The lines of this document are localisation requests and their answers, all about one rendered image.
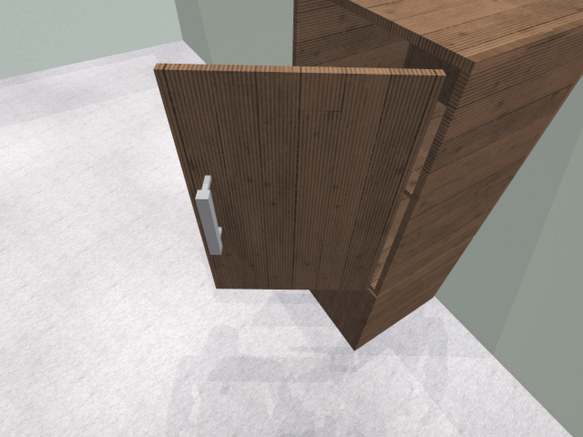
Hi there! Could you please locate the handle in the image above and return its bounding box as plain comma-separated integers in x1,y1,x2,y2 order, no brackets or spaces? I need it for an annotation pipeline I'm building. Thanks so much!
195,176,222,255

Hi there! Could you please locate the cupboard door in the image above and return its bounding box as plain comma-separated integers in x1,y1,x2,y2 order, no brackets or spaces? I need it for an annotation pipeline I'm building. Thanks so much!
153,63,446,290

